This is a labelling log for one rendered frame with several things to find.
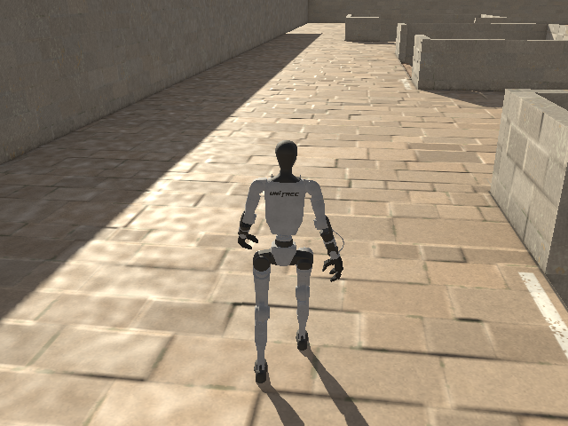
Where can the robot right forearm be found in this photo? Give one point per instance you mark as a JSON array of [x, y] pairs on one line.
[[329, 241]]

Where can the robot right upper arm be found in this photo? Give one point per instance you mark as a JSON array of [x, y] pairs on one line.
[[318, 205]]

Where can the robot left forearm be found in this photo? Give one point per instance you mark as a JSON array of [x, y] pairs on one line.
[[244, 228]]

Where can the right robot hand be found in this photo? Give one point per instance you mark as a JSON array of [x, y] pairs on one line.
[[338, 267]]

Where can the robot left upper arm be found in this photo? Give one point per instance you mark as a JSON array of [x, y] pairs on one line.
[[257, 187]]

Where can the left robot hand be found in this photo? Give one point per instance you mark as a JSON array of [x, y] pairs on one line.
[[244, 244]]

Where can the robot left shin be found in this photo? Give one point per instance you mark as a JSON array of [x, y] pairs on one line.
[[260, 338]]

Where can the robot left thigh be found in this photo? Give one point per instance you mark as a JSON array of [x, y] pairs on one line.
[[261, 271]]

